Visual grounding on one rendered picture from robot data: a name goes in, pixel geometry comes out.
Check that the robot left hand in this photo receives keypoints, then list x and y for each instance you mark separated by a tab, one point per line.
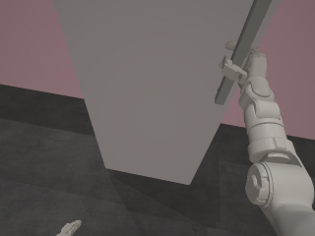
70	228

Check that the robot right forearm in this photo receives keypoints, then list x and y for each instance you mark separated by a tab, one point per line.
264	125

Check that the robot right hand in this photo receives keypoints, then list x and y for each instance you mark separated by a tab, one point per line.
255	65

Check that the robot right upper arm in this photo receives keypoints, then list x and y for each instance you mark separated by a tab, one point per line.
284	193

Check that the fridge door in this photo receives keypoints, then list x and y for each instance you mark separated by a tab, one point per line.
149	75

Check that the handle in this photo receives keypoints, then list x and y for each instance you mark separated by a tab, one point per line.
252	24

